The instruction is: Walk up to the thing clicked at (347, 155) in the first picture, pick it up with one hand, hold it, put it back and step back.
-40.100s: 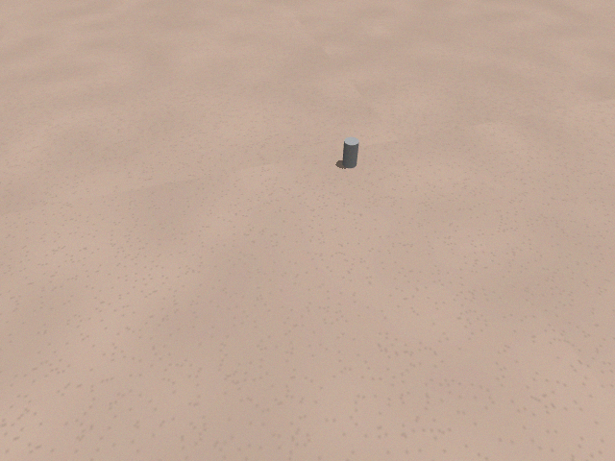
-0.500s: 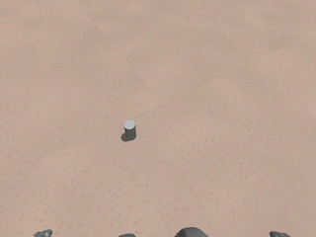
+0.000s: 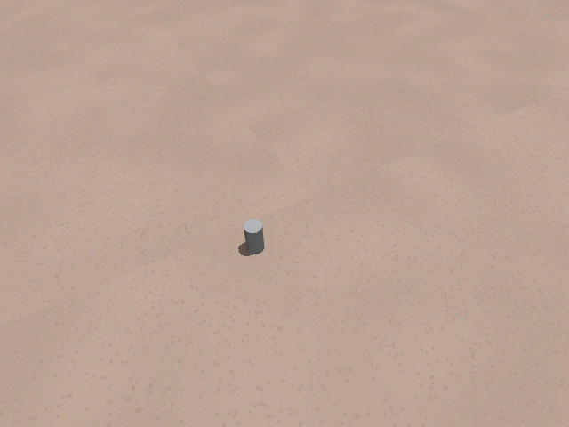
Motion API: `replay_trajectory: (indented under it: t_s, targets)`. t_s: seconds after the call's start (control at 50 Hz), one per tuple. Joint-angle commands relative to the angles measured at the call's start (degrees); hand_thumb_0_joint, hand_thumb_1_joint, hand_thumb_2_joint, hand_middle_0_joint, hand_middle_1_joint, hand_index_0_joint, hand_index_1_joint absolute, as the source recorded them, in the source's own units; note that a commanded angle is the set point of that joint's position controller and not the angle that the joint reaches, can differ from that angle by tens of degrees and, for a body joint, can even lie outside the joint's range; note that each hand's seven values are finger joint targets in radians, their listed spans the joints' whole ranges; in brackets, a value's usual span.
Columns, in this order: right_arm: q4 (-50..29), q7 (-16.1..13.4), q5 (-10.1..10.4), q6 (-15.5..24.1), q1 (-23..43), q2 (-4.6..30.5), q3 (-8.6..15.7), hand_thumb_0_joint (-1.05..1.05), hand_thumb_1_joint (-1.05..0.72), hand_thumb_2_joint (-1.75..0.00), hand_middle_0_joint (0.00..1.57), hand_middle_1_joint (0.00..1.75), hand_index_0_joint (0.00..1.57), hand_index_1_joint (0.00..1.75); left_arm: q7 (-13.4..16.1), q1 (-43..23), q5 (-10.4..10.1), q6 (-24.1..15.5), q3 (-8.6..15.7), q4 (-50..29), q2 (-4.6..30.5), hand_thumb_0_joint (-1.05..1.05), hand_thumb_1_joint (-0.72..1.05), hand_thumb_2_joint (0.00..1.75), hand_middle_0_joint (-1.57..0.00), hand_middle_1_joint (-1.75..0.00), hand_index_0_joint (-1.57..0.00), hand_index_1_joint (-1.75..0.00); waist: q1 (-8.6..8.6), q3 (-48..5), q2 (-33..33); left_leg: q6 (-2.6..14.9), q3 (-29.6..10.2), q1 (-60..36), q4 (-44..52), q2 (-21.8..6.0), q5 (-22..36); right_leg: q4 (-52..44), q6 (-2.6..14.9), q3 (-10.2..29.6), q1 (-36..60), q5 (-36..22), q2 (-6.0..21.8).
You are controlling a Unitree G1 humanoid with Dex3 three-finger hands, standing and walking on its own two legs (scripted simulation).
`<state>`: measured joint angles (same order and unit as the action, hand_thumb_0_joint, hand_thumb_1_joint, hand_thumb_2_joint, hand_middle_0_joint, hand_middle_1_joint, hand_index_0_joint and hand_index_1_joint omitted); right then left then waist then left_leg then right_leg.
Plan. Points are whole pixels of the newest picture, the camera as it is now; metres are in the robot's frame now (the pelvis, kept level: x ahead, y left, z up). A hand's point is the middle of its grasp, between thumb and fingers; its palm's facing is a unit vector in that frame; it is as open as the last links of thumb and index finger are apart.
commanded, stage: step back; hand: left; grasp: from the side
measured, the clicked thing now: (254, 236) +0.96 +0.17 -0.69
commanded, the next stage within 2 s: stand in 0.76 s
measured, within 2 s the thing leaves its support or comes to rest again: neither
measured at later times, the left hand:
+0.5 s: hand out of the picture +0.10 +0.28 -0.15, palm faces +0.02 -0.94 -0.35, open 7.4 cm
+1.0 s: hand out of the picture +0.14 +0.26 -0.13, palm faces -0.02 -0.94 -0.34, open 7.4 cm
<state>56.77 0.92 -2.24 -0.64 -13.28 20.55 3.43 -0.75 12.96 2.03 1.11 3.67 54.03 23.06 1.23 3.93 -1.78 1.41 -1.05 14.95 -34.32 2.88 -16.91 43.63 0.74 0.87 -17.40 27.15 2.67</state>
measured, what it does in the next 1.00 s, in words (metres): stands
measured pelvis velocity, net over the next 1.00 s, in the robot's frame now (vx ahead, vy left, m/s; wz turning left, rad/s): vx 0.04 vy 0.01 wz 0.00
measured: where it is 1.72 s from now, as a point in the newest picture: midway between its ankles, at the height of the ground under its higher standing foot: outside the picture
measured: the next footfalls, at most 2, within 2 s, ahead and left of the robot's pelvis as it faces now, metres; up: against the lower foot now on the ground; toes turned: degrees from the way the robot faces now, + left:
none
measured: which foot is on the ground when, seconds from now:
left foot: down 0.00-1.00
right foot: down 0.00-1.00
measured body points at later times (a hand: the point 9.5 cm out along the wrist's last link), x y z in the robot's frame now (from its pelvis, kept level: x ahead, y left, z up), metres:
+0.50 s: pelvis +0.03 +0.01 +0.00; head +0.05 +0.02 +0.45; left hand +0.10 +0.32 -0.13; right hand +0.12 -0.30 -0.11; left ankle +0.05 +0.13 -0.72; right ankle +0.01 -0.12 -0.72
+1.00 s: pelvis +0.04 +0.01 +0.02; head +0.05 +0.01 +0.47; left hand +0.14 +0.30 -0.11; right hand +0.16 -0.29 -0.10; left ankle +0.05 +0.13 -0.72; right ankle +0.01 -0.12 -0.72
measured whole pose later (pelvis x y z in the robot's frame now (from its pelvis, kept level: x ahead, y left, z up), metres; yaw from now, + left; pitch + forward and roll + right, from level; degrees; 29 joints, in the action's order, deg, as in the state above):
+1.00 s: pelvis +0.04 +0.01 +0.02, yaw +0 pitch -3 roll +0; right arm 63.2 0.2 -0.4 0.4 -1.9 19.2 1.0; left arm -0.2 3.8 0.5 -1.0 0.1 63.2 20.0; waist -0.2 4.1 -0.2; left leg -0.3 0.7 8.2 -22.2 -0.7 -11.0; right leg 20.6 -1.1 0.1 -3.4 14.3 1.1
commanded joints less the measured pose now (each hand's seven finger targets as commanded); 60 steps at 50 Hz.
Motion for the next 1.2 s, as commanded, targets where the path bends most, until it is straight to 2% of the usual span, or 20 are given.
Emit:
replay_trajectory:
  t_s: [0.0, 0.06, 0.1, 0.14, 0.16, 0.18, 0.24, 0.32, 0.34, 0.36, 0.38, 0.4, 0.42, 0.48, 0.52, 0.62, 0.72, 0.76, 1.04, 1.18]
  targets:
    - [-6.11, -0.98, -0.26, 3.57, 5.78, 15.71, 2.93, 0.0, -0.9, -0.9, 0.2, 0.3, 0.2, 0.3, 0.3, -2.54, -1.08, -2.27, 2.65, -3.8, 10.22, 0.0, 0.9, 0.9, -0.2, -0.3, -0.2, -0.3, -0.19, 1.72, 8.22, 9.28, -23.24, 1.52, 20.9, -16.74, -20.88, 3.28, 0.75, 2.26, -6.69, 0.99, 0.7]
    - [-5.56, -0.46, -0.05, 2.58, 7.05, 14.49, 2.74, 0.0, -0.9, -0.9, 0.2, 0.3, 0.2, 0.3, 0.21, 0.16, -0.78, -3.22, 2.85, -1.14, 9.15, 0.0, 0.9, 0.9, -0.2, -0.3, -0.2, -0.3, 0.43, -0.74, 9.89, 5.93, -13.58, 6.49, 16.53, -12.41, -14.21, -13.02, 0.51, -2.42, 6.72, -4.8, -2.19]
    - [-5.29, -0.46, 0.81, 1.79, 6.13, 12.01, 1.79, 0.0, -0.9, -0.9, 0.2, 0.3, 0.2, 0.3, 0.94, 1.67, -0.13, -3.76, 3.27, 0.02, 9.31, 0.0, 0.9, 0.9, -0.2, -0.3, -0.2, -0.3, 2.02, -2.72, 7.81, 2.53, -9.23, 9.88, 9.1, -9.66, -8.15, -21.01, 1.4, -1.03, 16.21, -9.7, -2.68]
    - [-5.85, -0.84, 1.02, 1.58, 7.14, 9.64, 1.47, 0.0, -0.9, -0.9, 0.2, 0.3, 0.2, 0.3, 1.32, 2.36, 0.53, -4.05, 4.52, 0.29, 16.05, 0.0, 0.9, 0.9, -0.2, -0.3, -0.2, -0.3, 3.01, -0.86, -5.24, -0.35, -3.7, 17.62, -7.5, -0.18, -14.94, -30.63, 8.77, 24.1, 12.56, 15.12, 13.39]
    - [-5.15, -1.09, 0.65, 1.63, 6.27, 11.74, 2.11, 0.0, -0.9, -0.9, 0.2, 0.3, 0.2, 0.3, 1.29, -1.79, 0.78, -4.24, 4.78, -1.44, 17.12, 0.0, 0.9, 0.9, -0.2, -0.3, -0.2, -0.3, 2.06, 2.79, -4.46, -1.27, -4.72, 15.35, -14.27, -2.1, -14.66, -32.76, 12.77, 29.18, 4.96, 17.27, 19.79]
    - [-4.74, -1.0, 0.8, 1.89, 4.46, 12.41, 2.16, 0.0, -0.9, -0.9, 0.2, 0.3, 0.2, 0.3, 1.4, -3.84, 0.42, -4.59, 4.7, -2.41, 15.61, 0.0, 0.9, 0.9, -0.2, -0.3, -0.2, -0.3, 0.99, 4.11, -1.61, -1.1, -6.21, 16.25, -15.77, -3.52, -12.57, -31.37, 13.21, 26.68, 5.8, 10.49, 19.41]
    - [-3.45, -0.59, 0.97, 2.7, 2.56, 10.84, 2.01, 0.0, -0.9, -0.9, 0.2, 0.3, 0.2, 0.3, 1.47, -6.26, 0.34, -4.97, 3.77, -2.13, 13.44, 0.0, 0.9, 0.9, -0.2, -0.3, -0.2, -0.3, -0.36, 1.12, -4.67, -1.2, -4.25, 10.13, -8.44, -5.43, -8.7, -27.48, 10.38, 14.78, 5.41, -6.65, 14.55]
    - [-1.46, -0.62, 0.37, 3.39, 0.09, 9.45, 2.49, 0.0, -0.9, -0.9, 0.2, 0.3, 0.2, 0.3, 0.71, -7.43, -0.53, -3.76, 1.85, -2.15, 11.2, 0.0, 0.9, 0.9, -0.2, -0.3, -0.2, -0.3, -2.37, -2.3, -4.83, -1.14, 1.34, -5.98, 8.73, -2.04, 4.26, -17.07, 5.61, 3.94, 0.04, -19.18, 7.93]
    - [-1.46, -0.97, -0.01, 3.61, 0.42, 10.59, 2.89, 0.0, -0.9, -0.9, 0.2, 0.3, 0.2, 0.3, 0.67, -6.63, -0.71, -3.53, 1.21, -2.25, 9.41, 0.0, 0.9, 0.9, -0.2, -0.3, -0.2, -0.3, -2.52, -3.88, -1.85, -0.06, -2.48, -9.86, 10.36, -4.71, 7.83, -13.14, 3.92, 1.77, -2.14, -21.8, 6.06]
    - [-1.99, -1.34, -0.21, 3.95, 1.32, 13.42, 3.11, 0.0, -0.9, -0.9, 0.2, 0.3, 0.2, 0.3, 0.58, -6.17, -1.37, -3.23, 0.5, -2.67, 6.87, 0.0, 0.9, 0.9, -0.2, -0.3, -0.2, -0.3, -1.93, -5.56, 6.6, 2.64, -15.2, -9.97, 14.92, -13.79, 6.86, -7.61, 1.02, -1.11, -4.46, -15.62, 1.6]
    - [-2.47, -1.32, 0.36, 3.96, 3.35, 16.12, 3.2, 0.0, -0.9, -0.9, 0.2, 0.3, 0.2, 0.3, 0.82, -6.36, -2.1, -2.73, 0.97, -1.48, 8.07, 0.0, 0.9, 0.9, -0.2, -0.3, -0.2, -0.3, -0.99, -5.18, 8.38, 7.89, -21.25, -3.82, 16.28, -18.79, 1.15, -6.22, 0.46, -2.02, -1.03, -1.3, -1.65]
    - [-2.32, -1.25, 0.52, 3.78, 4.99, 16.51, 3.32, 0.0, -0.9, -0.9, 0.2, 0.3, 0.2, 0.3, 0.95, -6.42, -1.78, -2.59, 1.1, -0.67, 9.09, 0.0, 0.9, 0.9, -0.2, -0.3, -0.2, -0.3, -1.07, -4.53, 7.73, 9.66, -21.12, -1.4, 16.22, -19.5, 0.22, -6.25, 0.8, -1.09, 1.85, 1.3, -1.18]
    - [-2.5, -1.23, 0.33, 3.71, 6.38, 15.39, 2.78, 0.0, -0.9, -0.9, 0.2, 0.3, 0.2, 0.3, 0.99, -6.04, -1.56, -2.77, 0.76, -0.65, 8.47, 0.0, 0.9, 0.9, -0.2, -0.3, -0.2, -0.3, -0.39, -4.4, 7.97, 8.69, -18.12, -4.04, 14.54, -17.94, 5.43, -9.09, 1.18, -0.53, 0.99, 0.33, -0.64]
    - [-2.28, -1.42, 1.11, 3.42, 9.69, 12.55, 1.76, 0.0, -0.9, -0.9, 0.2, 0.3, 0.2, 0.3, 1.55, -2.96, -1.43, -4.09, 1.06, 2.25, 9.7, 0.0, 0.9, 0.9, -0.2, -0.3, -0.2, -0.3, 1.33, -6.67, 8.58, 3.11, -8.09, -1.73, 7.6, -12.6, 22.79, -18.15, 1.23, 1.59, 10.69, -19.52, 1.58]
    - [-1.73, -1.6, 1.59, 3.23, 8.42, 11.36, 1.49, 0.0, -0.9, -0.9, 0.2, 0.3, 0.2, 0.3, 1.56, -4.6, -1.33, -4.42, 1.56, 2.24, 12.06, 0.0, 0.9, 0.9, -0.2, -0.3, -0.2, -0.3, -0.42, -8.19, 4.01, 0.79, -3.27, -2.45, 4.25, -8.42, 22.47, -17.09, 2.77, 4.85, 12.71, -29.51, 4.44]
    - [-0.09, -1.68, 1.45, 3.08, 10.28, 11.47, 1.6, 0.0, -0.9, -0.9, 0.2, 0.3, 0.2, 0.3, 1.98, -7.12, -1.63, -3.81, 0.71, 2.5, 10.43, 0.0, 0.9, 0.9, -0.2, -0.3, -0.2, -0.3, -0.64, -9.16, 2.89, 2.48, -3.64, -7.31, 5.48, -10.26, 26.79, -15.58, 1.79, 2.26, 10.31, -31.68, 3.45]
    - [0.68, -1.62, 1.39, 2.68, 12.58, 10.88, 1.33, 0.0, -0.9, -0.9, 0.2, 0.3, 0.2, 0.3, 2.0, -8.78, -1.33, -3.65, 0.68, 3.28, 10.77, 0.0, 0.9, 0.9, -0.2, -0.3, -0.2, -0.3, -0.72, -7.46, 1.19, 1.89, -2.57, -5.42, 6.8, -9.51, 20.75, -17.32, 1.86, 3.49, 11.05, -30.26, 3.9]
    - [1.31, -1.48, 1.97, 2.63, 12.06, 11.34, 0.64, 0.0, -0.9, -0.9, 0.2, 0.3, 0.2, 0.3, 1.71, -8.82, -2.1, -3.44, -0.58, 4.2, 8.7, 0.0, 0.9, 0.9, -0.2, -0.3, -0.2, -0.3, -1.19, -8.6, 1.55, 1.07, -3.95, -10.22, 8.83, -10.17, 28.82, -20.02, 0.66, 3.79, 11.43, -36.85, 4.49]
    - [3.96, -1.12, 2.12, 2.74, 13.8, 10.62, -0.48, 0.0, -0.9, -0.9, 0.2, 0.3, 0.2, 0.3, 1.43, -11.11, -1.71, -3.5, -0.93, 6.63, 9.4, 0.0, 0.9, 0.9, -0.2, -0.3, -0.2, -0.3, -1.31, -7.16, 2.1, -0.57, -3.4, -11.93, 16.53, -10.39, 21.65, -27.25, 0.0, 3.71, 14.18, -28.66, 4.82]
    - [5.0, -0.99, 1.83, 2.56, 13.18, 11.05, -0.65, 0.0, -0.9, -0.9, 0.2, 0.3, 0.2, 0.3, 1.1, -11.03, -1.52, -3.11, -1.06, 7.25, 9.17, 0.0, 0.9, 0.9, -0.2, -0.3, -0.2, -0.3, -1.37, -3.27, 2.34, -0.96, -4.26, -8.54, 19.61, -10.03, 9.46, -29.78, -0.11, 4.16, 11.04, -16.85, 4.3]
